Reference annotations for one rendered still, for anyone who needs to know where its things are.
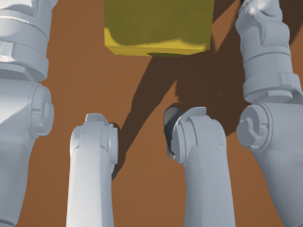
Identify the robot right forearm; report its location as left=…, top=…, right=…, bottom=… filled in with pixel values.
left=235, top=0, right=303, bottom=105

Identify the robot left thigh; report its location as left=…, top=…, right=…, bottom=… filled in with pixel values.
left=66, top=121, right=118, bottom=227

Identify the robot left upper arm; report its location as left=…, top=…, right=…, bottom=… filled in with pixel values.
left=0, top=79, right=55, bottom=227

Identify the robot left foot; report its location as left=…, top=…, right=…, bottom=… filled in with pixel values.
left=111, top=133, right=119, bottom=181

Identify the robot right upper arm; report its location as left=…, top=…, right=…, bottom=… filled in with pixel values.
left=236, top=102, right=303, bottom=227

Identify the robot left forearm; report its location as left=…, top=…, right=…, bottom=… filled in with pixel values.
left=0, top=0, right=58, bottom=82

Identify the carton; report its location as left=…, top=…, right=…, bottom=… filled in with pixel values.
left=103, top=0, right=215, bottom=58

